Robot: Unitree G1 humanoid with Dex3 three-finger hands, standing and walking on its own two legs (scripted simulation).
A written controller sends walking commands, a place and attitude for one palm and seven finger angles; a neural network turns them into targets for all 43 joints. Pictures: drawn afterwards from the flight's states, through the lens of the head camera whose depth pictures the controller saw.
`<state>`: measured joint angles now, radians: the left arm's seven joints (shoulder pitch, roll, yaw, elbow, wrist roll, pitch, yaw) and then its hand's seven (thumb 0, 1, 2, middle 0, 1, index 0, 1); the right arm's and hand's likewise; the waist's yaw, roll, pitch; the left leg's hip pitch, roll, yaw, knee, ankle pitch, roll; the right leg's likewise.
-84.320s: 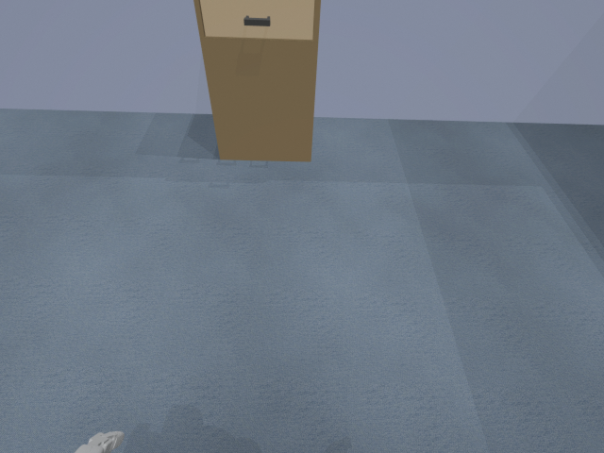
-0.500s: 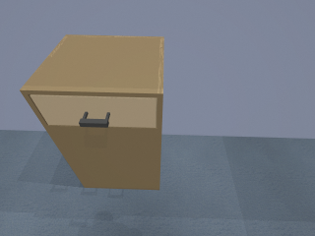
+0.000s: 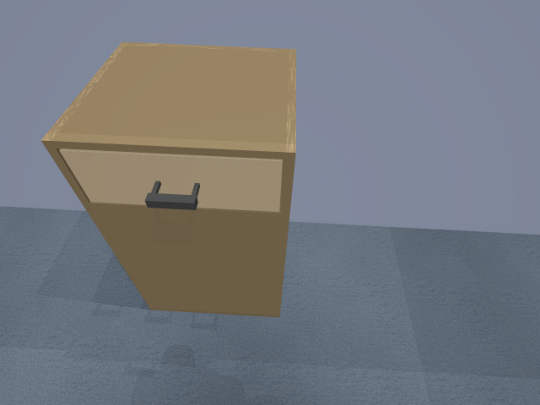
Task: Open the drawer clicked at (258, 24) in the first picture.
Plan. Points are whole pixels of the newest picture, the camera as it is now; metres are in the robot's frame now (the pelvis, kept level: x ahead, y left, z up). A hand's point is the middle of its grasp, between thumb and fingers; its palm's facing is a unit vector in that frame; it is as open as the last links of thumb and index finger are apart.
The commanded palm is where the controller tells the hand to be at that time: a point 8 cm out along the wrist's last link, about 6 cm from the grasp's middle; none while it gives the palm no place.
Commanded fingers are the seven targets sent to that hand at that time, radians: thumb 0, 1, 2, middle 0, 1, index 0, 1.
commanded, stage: come to a stop and stand still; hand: left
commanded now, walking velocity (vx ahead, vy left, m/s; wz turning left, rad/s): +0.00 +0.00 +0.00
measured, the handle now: (174, 194) +0.52 +0.24 -0.04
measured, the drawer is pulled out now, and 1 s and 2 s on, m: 0.00 0.00 0.00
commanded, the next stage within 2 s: look again from close up in 1.46 s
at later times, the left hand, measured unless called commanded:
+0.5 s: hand out of the picture +0.03 +0.19 -0.17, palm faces -0.07 -0.98 -0.19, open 7.3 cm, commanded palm none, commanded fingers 0.00 0.90 0.90 -0.20 -0.30 -0.20 -0.30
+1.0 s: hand out of the picture -0.03 +0.10 -0.16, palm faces +0.00 -0.99 -0.12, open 7.4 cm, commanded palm none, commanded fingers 0.00 0.90 0.90 -0.20 -0.30 -0.20 -0.30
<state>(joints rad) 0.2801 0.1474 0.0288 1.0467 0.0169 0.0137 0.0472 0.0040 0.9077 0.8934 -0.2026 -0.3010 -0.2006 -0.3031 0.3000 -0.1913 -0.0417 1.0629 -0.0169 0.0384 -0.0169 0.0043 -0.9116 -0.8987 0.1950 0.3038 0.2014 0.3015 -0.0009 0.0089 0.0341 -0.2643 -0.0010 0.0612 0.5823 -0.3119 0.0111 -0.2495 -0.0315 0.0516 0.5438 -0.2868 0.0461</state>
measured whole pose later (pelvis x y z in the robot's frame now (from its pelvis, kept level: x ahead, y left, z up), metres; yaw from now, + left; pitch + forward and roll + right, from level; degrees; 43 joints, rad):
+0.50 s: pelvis +0.00 +0.02 +0.01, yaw -4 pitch +0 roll +0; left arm 0.25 0.16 0.02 1.11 0.01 0.03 0.04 0.01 0.94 0.89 -0.20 -0.30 -0.20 -0.30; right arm 0.34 -0.11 -0.01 1.15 -0.02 -0.01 -0.04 0.01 -0.92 -0.90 0.20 0.30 0.20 0.30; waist -0.04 -0.03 0.01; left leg -0.20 -0.02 0.15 0.44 -0.24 0.06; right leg -0.17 -0.04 -0.01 0.45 -0.26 0.01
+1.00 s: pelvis +0.01 -0.04 +0.01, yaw -3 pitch +0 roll +1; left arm 0.38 0.06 -0.02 1.15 0.01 -0.02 0.04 0.00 0.91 0.89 -0.20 -0.30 -0.20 -0.30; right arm 0.31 -0.11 0.00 1.15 -0.01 0.00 -0.04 0.01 -0.92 -0.90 0.19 0.30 0.20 0.30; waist 0.00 0.00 -0.01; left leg -0.16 0.05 0.09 0.41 -0.24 -0.02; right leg -0.12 0.03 -0.06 0.41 -0.29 -0.05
